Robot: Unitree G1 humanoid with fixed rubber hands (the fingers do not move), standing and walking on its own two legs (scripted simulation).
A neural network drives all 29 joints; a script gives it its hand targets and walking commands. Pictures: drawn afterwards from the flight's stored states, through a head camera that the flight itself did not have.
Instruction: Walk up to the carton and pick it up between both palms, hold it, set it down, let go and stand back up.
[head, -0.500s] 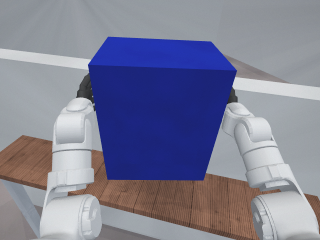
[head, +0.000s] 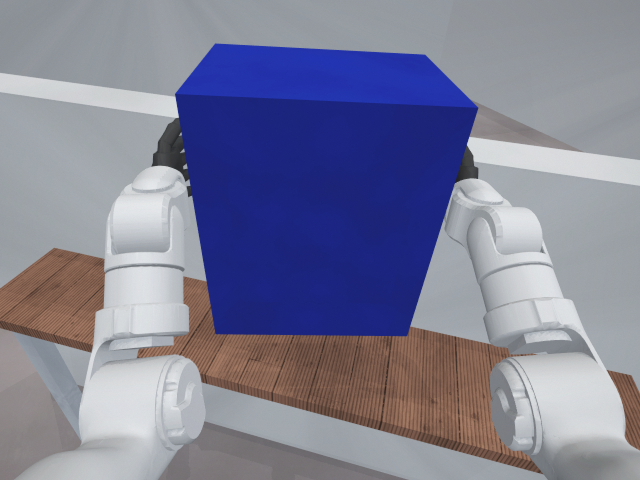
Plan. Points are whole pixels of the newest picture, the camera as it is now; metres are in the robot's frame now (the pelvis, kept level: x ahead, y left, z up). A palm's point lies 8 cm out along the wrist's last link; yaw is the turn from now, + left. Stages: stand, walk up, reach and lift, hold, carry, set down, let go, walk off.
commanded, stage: hold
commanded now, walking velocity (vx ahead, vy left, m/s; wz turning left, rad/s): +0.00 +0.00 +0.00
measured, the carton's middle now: (317, 198) +0.39 +0.01 +0.23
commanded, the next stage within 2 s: none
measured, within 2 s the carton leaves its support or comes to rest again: neither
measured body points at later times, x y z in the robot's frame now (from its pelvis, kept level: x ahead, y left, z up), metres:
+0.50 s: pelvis +0.01 +0.00 +0.00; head -0.08 +0.01 +0.44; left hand +0.38 +0.17 +0.25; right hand +0.38 -0.17 +0.24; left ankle +0.02 +0.11 -0.75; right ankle +0.03 -0.11 -0.75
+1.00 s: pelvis +0.02 +0.00 +0.00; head -0.05 +0.02 +0.44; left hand +0.40 +0.18 +0.26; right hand +0.41 -0.16 +0.25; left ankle +0.02 +0.11 -0.75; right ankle +0.03 -0.11 -0.75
